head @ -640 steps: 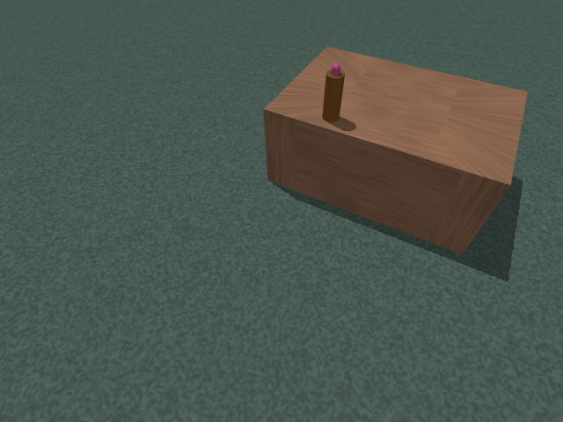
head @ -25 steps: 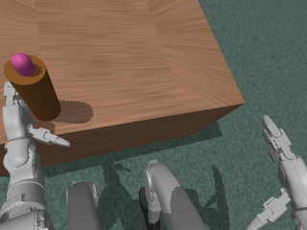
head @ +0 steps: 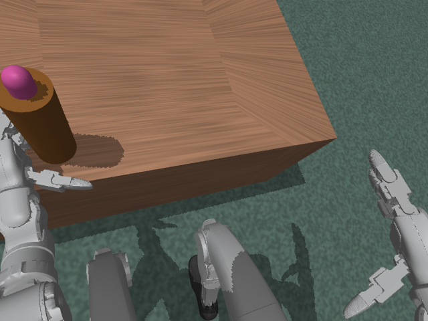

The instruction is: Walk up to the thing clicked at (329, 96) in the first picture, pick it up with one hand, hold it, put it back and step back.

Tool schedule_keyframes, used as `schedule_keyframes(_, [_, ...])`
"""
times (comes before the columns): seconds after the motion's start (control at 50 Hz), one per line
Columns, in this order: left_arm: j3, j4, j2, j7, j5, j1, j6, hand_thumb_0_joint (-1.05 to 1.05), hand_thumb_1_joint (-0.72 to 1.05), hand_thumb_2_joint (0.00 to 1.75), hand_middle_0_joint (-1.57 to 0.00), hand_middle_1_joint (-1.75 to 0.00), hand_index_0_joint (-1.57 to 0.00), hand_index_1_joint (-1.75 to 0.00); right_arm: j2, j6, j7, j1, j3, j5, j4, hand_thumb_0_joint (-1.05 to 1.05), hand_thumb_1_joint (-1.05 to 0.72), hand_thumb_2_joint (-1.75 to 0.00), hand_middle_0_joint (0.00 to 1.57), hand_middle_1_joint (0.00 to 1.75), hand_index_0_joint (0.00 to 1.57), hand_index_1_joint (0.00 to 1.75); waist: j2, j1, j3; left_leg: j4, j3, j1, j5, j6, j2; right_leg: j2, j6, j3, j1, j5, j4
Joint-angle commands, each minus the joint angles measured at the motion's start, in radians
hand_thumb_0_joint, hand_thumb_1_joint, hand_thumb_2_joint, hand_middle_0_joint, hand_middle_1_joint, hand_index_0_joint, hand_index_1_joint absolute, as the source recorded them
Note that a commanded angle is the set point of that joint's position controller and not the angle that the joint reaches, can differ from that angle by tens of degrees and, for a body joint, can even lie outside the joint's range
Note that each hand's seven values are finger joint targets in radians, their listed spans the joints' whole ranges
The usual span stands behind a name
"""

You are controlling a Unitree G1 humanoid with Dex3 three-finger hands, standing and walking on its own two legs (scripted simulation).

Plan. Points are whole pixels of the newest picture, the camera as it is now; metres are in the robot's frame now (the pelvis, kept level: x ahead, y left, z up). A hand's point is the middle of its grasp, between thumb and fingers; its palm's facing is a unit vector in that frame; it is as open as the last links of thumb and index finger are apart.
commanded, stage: close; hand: left
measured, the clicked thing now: (40, 118) +0.49 +0.18 -0.02
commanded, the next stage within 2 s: settle in 0.44 s
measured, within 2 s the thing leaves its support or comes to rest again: leaves its support in 0.92 s
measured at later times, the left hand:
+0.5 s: hand (40, 142) +0.47 +0.19 -0.06, palm faces +0.09 -1.00 +0.02, open 9.7 cm
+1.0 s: hand (45, 147) +0.45 +0.18 -0.04, palm faces +0.07 -1.00 +0.00, open 10.2 cm
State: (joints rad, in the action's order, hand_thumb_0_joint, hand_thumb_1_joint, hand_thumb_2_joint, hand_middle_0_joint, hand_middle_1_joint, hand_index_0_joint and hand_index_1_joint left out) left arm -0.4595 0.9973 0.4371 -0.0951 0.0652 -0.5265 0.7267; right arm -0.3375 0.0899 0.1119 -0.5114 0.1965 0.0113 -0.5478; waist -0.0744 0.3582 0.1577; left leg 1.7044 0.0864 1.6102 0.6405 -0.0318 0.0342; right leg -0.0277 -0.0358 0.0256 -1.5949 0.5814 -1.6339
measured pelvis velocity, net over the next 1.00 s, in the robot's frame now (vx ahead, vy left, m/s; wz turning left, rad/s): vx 0.01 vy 0.00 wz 0.00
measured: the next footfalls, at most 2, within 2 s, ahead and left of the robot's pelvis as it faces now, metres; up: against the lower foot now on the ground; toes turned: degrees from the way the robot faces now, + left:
none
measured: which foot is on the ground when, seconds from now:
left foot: down 0.00-1.00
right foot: down 0.00-1.00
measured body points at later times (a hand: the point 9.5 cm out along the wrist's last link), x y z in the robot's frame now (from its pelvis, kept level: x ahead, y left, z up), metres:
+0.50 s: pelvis +0.00 +0.00 +0.00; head +0.19 +0.09 +0.40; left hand +0.46 +0.24 -0.06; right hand +0.18 -0.24 +0.14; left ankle +0.06 +0.13 -0.52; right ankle +0.08 -0.14 -0.52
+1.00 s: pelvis +0.01 +0.00 +0.02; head +0.18 +0.08 +0.43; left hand +0.44 +0.23 -0.04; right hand +0.18 -0.25 +0.15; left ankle +0.06 +0.13 -0.52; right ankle +0.08 -0.14 -0.52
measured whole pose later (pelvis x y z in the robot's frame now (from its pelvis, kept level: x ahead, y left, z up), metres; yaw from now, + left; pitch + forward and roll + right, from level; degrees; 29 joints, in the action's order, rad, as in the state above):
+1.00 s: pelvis +0.01 +0.00 +0.02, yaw +0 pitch +30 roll -4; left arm -0.43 0.86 0.41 -0.08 0.06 -0.43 0.60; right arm -0.31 0.04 0.09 -0.52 0.18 0.01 -0.48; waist -0.06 0.34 0.18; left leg 1.65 0.09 1.53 0.64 -0.03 0.04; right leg -0.02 -0.04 0.03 -1.52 0.58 -1.57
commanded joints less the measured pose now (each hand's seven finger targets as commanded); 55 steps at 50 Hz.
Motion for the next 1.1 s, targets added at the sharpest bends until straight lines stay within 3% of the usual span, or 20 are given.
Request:
schedule_keyframes(0.0, [0.04,-0.208,0.138,-0.037,-0.022,-0.244,0.049,0.0,-0.4,0.24,-0.62,-0.46,-0.64,-0.43,-0.16,0.043,-0.019,-0.119,0.161,-0.01,-0.146,0.0,0.53,-0.05,0.05,0.05,0.05,0.05,0.393,-0.015,0.567,-0.246,-0.031,-0.507,-0.245,0.018,-0.035,0.044,0.067,0.012,0.295,-0.231,0.181])
schedule_keyframes(0.08, [0.007,-0.228,0.145,-0.033,-0.008,-0.206,0.031,0.0,-0.37,0.33,-0.66,-0.53,-0.69,-0.5,-0.156,0.038,-0.014,-0.104,0.15,-0.01,-0.14,0.0,0.54,-0.04,0.05,0.05,0.05,0.05,0.407,-0.038,0.544,-0.244,-0.028,-0.521,-0.296,0.015,-0.032,0.046,0.069,0.028,0.279,-0.252,0.169])
schedule_keyframes(0.12, [0.008,-0.179,0.108,-0.026,0.004,-0.193,0.026,0.0,-0.33,0.4,-0.72,-0.61,-0.75,-0.58,-0.149,0.035,-0.013,-0.078,0.133,-0.008,-0.132,0.0,0.54,-0.04,0.05,0.05,0.05,0.05,0.376,-0.043,0.473,-0.267,-0.016,-0.476,-0.249,0.011,-0.033,0.047,0.071,0.042,0.246,-0.205,0.166])
schedule_keyframes(0.22, [-0.004,-0.188,0.15,-0.001,-0.005,-0.242,0.044,0.0,-0.18,0.55,-0.87,-0.76,-0.9,-0.73,-0.17,0.041,-0.024,-0.054,0.141,-0.006,-0.158,0.0,0.54,-0.04,0.05,0.05,0.05,0.05,0.312,-0.015,0.463,-0.256,-0.021,-0.41,-0.182,0.026,-0.03,0.048,0.063,0.027,0.277,-0.18,0.183])
schedule_keyframes(0.32, [-0.005,-0.128,0.164,-0.018,-0.012,-0.225,0.05,0.0,-0.06,0.67,-1.01,-0.9,-1.04,-0.87,-0.164,0.039,-0.023,-0.095,0.141,-0.016,-0.169,0.0,0.53,-0.04,0.05,0.05,0.05,0.05,0.283,0.008,0.494,-0.23,-0.025,-0.401,-0.229,0.036,-0.032,0.051,0.06,0.018,0.3,-0.231,0.182])
schedule_keyframes(0.44, [0.004,-0.158,0.143,-0.052,-0.004,-0.212,0.025,0.0,0.01,0.86,-1.16,-1.09,-1.19,-1.07,-0.16,0.043,-0.014,-0.113,0.139,-0.018,-0.187,0.0,0.54,-0.04,0.05,0.05,0.05,0.05,0.349,-0.014,0.539,-0.241,-0.025,-0.462,-0.273,0.021,-0.034,0.049,0.069,0.034,0.288,-0.249,0.164])
schedule_keyframes(0.48, [-0.001,-0.129,0.14,-0.048,0.0,-0.201,0.012,0.0,0.03,0.95,-1.22,-1.17,-1.25,-1.15,-0.156,0.037,-0.013,-0.111,0.141,-0.023,-0.142,0.0,0.54,-0.05,0.05,0.05,0.05,0.05,0.343,-0.021,0.479,-0.236,-0.025,-0.42,-0.249,0.02,-0.035,0.049,0.068,0.036,0.257,-0.23,0.156])
schedule_keyframes(0.52, [-0.016,-0.108,0.13,-0.045,0.005,-0.151,0.011,0.0,0.03,0.99,-1.23,-1.2,-1.26,-1.18,-0.169,0.042,-0.013,-0.094,0.153,-0.023,-0.146,0.0,0.54,-0.05,0.05,0.05,0.05,0.05,0.332,-0.028,0.464,-0.236,-0.022,-0.419,-0.247,0.019,-0.032,0.051,0.071,0.043,0.233,-0.213,0.149])
schedule_keyframes(0.56, [-0.005,-0.15,0.13,-0.038,-0.008,-0.182,0.015,0.0,0.13,1.07,-1.12,-1.2,-1.14,-1.2,-0.166,0.044,-0.011,-0.081,0.144,-0.018,-0.192,0.0,0.55,-0.05,0.05,0.05,0.05,0.05,0.324,-0.022,0.486,-0.235,-0.024,-0.42,-0.243,0.021,-0.031,0.051,0.071,0.042,0.246,-0.212,0.157])
schedule_keyframes(0.62, [0.004,-0.181,0.162,-0.027,-0.036,-0.178,0.009,0.0,0.14,1.11,-1.11,-1.22,-1.14,-1.22,-0.168,0.037,-0.013,-0.105,0.148,-0.019,-0.211,0.0,0.56,-0.05,0.05,0.05,0.05,0.05,0.336,-0.03,0.51,-0.249,-0.034,-0.436,-0.236,0.02,-0.034,0.049,0.068,0.03,0.3,-0.221,0.176])
schedule_keyframes(0.68, [-0.013,-0.227,0.165,-0.015,-0.023,-0.189,0.001,0.0,0.13,1.17,-1.16,-1.28,-1.18,-1.28,-0.173,0.03,-0.017,-0.112,0.167,-0.023,-0.193,0.0,0.55,-0.05,0.05,0.05,0.05,0.05,0.363,-0.035,0.532,-0.265,-0.026,-0.475,-0.252,0.015,-0.031,0.049,0.069,0.039,0.292,-0.226,0.17])
schedule_keyframes(0.74, [-0.012,-0.273,0.15,-0.013,-0.006,-0.204,-0.014,0.0,0.12,1.19,-1.17,-1.31,-1.19,-1.31,-0.15,0.022,-0.017,-0.128,0.146,-0.021,-0.147,0.0,0.56,-0.05,0.05,0.05,0.05,0.05,0.387,-0.041,0.525,-0.279,-0.025,-0.495,-0.253,0.013,-0.031,0.047,0.068,0.038,0.297,-0.224,0.182])
schedule_keyframes(0.84, [-0.023,-0.438,0.214,0.0,0.005,-0.274,-0.01,0.0,0.1,1.22,-1.22,-1.36,-1.24,-1.36,-0.143,0.015,-0.031,-0.104,0.129,-0.015,-0.139,0.0,0.55,-0.05,0.05,0.05,0.05,0.05,0.426,-0.055,0.605,-0.277,-0.037,-0.57,-0.306,0.018,-0.028,0.046,0.066,0.016,0.347,-0.265,0.196])
schedule_keyframes(0.88, [0.014,-0.478,0.181,0.009,0.012,-0.312,-0.014,0.0,0.08,1.24,-1.23,-1.38,-1.25,-1.39,-0.149,0.014,-0.041,-0.067,0.13,-0.012,-0.146,0.0,0.55,-0.05,0.05,0.05,0.05,0.05,0.419,-0.045,0.608,-0.296,-0.024,-0.591,-0.294,0.016,-0.026,0.047,0.067,0.017,0.35,-0.258,0.201])
schedule_keyframes(0.9, [0.062,-0.415,0.108,0.01,0.017,-0.28,-0.027,0.0,0.08,1.24,-1.25,-1.4,-1.27,-1.4,-0.139,0.006,-0.043,-0.082,0.121,-0.007,-0.105,0.0,0.55,-0.05,0.05,0.05,0.05,0.05,0.408,-0.033,0.563,-0.305,-0.024,-0.583,-0.282,0.015,-0.026,0.048,0.068,0.019,0.334,-0.246,0.212])
schedule_keyframes(0.92, [0.024,-0.455,0.18,0.019,0.021,-0.326,-0.024,0.0,0.07,1.26,-1.24,-1.4,-1.26,-1.41,-0.149,0.002,-0.048,-0.066,0.128,-0.012,-0.079,0.0,0.56,-0.05,0.05,0.05,0.05,0.05,0.427,-0.048,0.558,-0.309,-0.023,-0.593,-0.283,0.014,-0.024,0.049,0.069,0.016,0.327,-0.243,0.211])
schedule_keyframes(0.94, [0.019,-0.447,0.195,0.027,0.017,-0.334,-0.028,0.0,0.06,1.25,-1.24,-1.39,-1.26,-1.4,-0.15,-0.003,-0.052,-0.054,0.129,-0.01,-0.058,0.0,0.56,-0.05,0.05,0.05,0.05,0.05,0.431,-0.045,0.555,-0.311,-0.024,-0.59,-0.277,0.016,-0.024,0.048,0.068,0.012,0.327,-0.239,0.216])
schedule_keyframes(1.0, [0.017,-0.45,0.205,0.035,0.015,-0.338,-0.034,0.0,0.08,1.28,-1.24,-1.4,-1.26,-1.41,-0.139,-0.01,-0.055,-0.065,0.114,-0.004,-0.054,0.0,0.57,-0.05,0.05,0.05,0.05,0.05,0.394,-0.047,0.553,-0.309,-0.034,-0.57,-0.269,0.024,-0.025,0.044,0.06,-0.008,0.381,-0.247,0.247])
schedule_keyframes(1.02, [0.027,-0.406,0.174,0.036,0.016,-0.317,-0.039,0.0,0.1,1.29,-1.24,-1.41,-1.26,-1.42,-0.124,-0.014,-0.054,-0.076,0.1,-0.003,-0.04,0.0,0.57,-0.05,0.05,0.05,0.05,0.05,0.374,-0.044,0.526,-0.314,-0.034,-0.553,-0.248,0.026,-0.026,0.044,0.058,-0.01,0.378,-0.234,0.257])
schedule_keyframes(1.08, [-0.002,-0.359,0.174,0.039,0.017,-0.286,-0.041,0.0,0.1,1.3,-1.22,-1.41,-1.25,-1.42,-0.121,-0.014,-0.052,-0.043,0.094,-0.004,-0.055,0.0,0.57,-0.05,0.05,0.05,0.05,0.05,0.318,-0.049,0.48,-0.325,-0.038,-0.499,-0.209,0.032,-0.028,0.04,0.05,-0.017,0.416,-0.211,0.284])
